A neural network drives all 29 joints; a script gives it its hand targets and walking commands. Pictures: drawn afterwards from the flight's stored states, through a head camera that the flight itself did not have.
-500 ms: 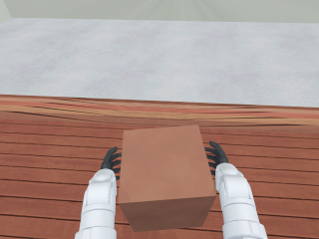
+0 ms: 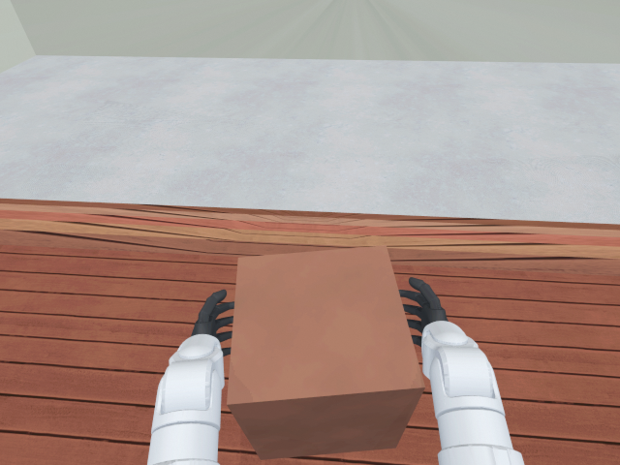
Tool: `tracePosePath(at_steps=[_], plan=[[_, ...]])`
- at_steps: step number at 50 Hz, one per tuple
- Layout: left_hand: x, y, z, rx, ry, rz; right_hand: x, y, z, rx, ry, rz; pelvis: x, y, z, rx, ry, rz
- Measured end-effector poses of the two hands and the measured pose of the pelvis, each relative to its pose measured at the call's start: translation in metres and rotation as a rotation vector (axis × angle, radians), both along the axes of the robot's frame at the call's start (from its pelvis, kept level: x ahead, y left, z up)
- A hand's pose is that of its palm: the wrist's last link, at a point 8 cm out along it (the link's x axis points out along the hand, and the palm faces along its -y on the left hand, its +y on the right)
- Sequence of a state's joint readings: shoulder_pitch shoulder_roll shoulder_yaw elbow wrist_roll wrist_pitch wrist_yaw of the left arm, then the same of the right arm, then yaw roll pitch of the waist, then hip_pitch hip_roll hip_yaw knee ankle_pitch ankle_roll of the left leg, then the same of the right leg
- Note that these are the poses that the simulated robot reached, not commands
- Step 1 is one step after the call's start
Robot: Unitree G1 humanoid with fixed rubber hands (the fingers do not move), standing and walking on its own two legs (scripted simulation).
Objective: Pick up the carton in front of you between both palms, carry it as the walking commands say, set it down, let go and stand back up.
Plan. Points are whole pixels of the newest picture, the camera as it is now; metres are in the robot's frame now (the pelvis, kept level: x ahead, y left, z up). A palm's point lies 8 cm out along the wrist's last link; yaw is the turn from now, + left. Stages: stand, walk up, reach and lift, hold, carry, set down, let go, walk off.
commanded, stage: hold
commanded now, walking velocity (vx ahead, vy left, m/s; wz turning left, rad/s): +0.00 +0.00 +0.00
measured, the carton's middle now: (320, 357) +0.30 +0.00 -0.03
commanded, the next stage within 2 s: carry in 0.76 s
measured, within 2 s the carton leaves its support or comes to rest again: neither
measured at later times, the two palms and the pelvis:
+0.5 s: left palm (202, 347) +0.28 +0.15 +0.04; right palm (431, 333) +0.28 -0.15 +0.05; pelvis -0.01 +0.00 +0.00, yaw +0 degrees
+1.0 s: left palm (222, 316) +0.31 +0.13 +0.07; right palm (446, 311) +0.30 -0.17 +0.07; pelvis +0.02 -0.01 -0.01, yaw -2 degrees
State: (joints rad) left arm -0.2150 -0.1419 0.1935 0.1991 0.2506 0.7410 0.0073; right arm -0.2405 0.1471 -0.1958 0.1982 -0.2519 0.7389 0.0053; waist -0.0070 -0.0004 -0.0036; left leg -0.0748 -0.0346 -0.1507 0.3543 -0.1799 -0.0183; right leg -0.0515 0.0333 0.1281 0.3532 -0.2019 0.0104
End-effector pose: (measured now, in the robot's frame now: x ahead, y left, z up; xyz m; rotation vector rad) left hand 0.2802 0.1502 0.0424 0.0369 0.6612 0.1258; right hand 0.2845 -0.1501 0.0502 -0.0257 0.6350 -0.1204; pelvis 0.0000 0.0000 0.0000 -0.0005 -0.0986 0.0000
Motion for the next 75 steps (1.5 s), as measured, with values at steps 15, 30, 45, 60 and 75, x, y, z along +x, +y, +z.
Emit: tracePosePath(at_steps=[15, 30, 45, 60, 75], plan=[[-0.008, 0.003, 0.000, -0.009, 0.023, 0.011, -0.006, 0.003, 0.000, 0.006, 0.023, -0.002, -0.011, 0.000, -0.001, -0.002, -0.026, 0.003], [-0.002, 0.005, 0.001, -0.013, 0.019, 0.003, -0.003, 0.005, 0.002, 0.005, 0.019, -0.011, -0.009, 0.006, -0.001, 0.000, -0.023, -0.004], [0.009, -0.002, 0.010, -0.017, -0.014, 0.007, 0.004, -0.002, 0.008, 0.012, -0.016, -0.021, 0.003, 0.002, -0.005, 0.010, 0.062, -0.031], [0.090, -0.022, 0.036, -0.046, 0.008, 0.046, 0.092, -0.021, 0.034, 0.066, 0.008, -0.045, 0.100, -0.017, -0.009, 0.037, 0.182, -0.003], [0.261, -0.070, 0.037, -0.051, 0.057, -0.022, 0.236, -0.069, 0.030, 0.101, 0.052, -0.151, 0.264, -0.046, -0.012, -0.006, 0.185, -0.053]])
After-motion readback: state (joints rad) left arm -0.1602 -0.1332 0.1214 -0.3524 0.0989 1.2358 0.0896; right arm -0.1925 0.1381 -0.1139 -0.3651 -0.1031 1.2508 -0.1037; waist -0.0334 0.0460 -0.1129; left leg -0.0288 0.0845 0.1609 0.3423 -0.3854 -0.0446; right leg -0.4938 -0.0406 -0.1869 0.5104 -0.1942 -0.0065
